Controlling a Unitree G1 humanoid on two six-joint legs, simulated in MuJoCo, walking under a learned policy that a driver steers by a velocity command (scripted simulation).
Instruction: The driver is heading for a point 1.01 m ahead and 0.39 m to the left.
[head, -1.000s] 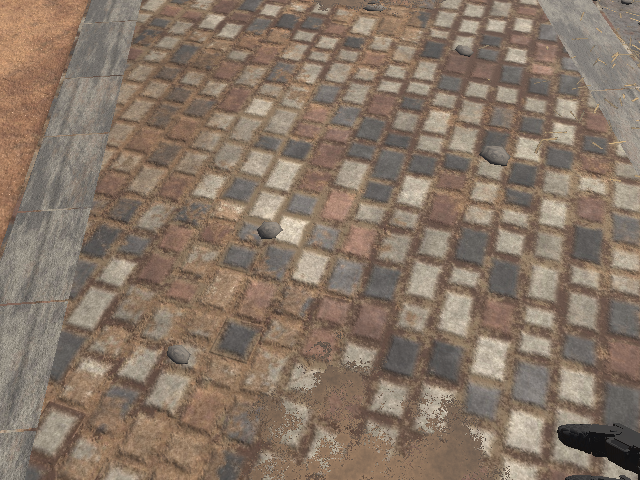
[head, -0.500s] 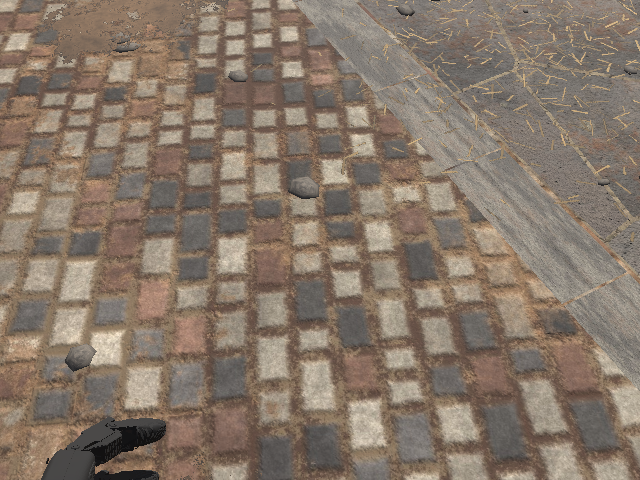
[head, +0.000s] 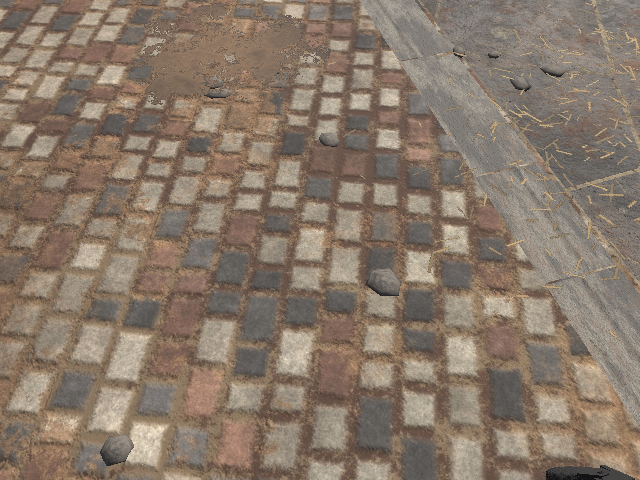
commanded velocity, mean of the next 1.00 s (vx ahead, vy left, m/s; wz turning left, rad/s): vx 0.50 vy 0.00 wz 0.30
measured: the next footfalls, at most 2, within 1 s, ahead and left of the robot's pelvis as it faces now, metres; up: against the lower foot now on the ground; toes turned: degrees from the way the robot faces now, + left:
left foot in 0.04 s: +0.21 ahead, +0.12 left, +0.00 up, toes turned +2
right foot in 0.56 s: +0.50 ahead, -0.11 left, +0.00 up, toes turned +7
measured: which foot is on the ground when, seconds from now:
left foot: up 0.00-0.02, down 0.04-0.58, up 0.60-1.00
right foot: down 0.00-0.04, up 0.06-0.54, down 0.56-1.00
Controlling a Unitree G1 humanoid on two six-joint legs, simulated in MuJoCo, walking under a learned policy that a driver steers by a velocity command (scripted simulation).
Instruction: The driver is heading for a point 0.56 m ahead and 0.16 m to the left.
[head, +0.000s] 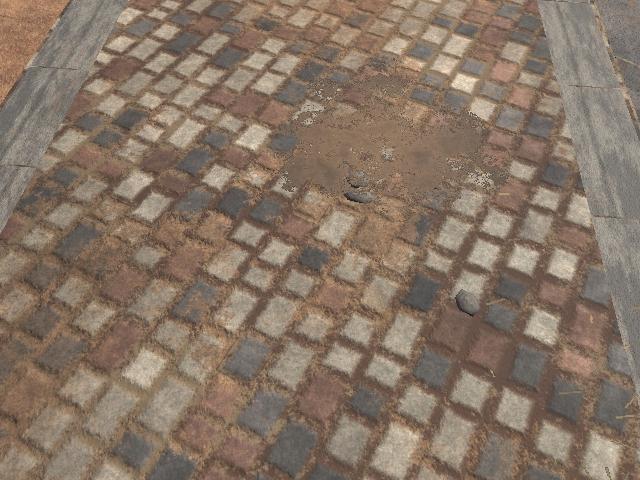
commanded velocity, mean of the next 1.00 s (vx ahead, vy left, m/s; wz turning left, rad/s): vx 0.40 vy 0.00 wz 0.47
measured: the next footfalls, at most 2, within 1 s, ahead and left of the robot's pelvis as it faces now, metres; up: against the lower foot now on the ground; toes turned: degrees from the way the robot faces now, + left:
left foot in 0.08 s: +0.21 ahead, +0.12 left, +0.00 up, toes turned +6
right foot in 0.56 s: +0.53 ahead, -0.03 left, +0.00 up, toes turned +23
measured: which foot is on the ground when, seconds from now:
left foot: up 0.00-0.06, down 0.08-0.58, up 0.60-0.96, down 0.98-1.00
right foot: down 0.00-0.06, up 0.08-0.54, down 0.56-0.98, up 1.00-1.00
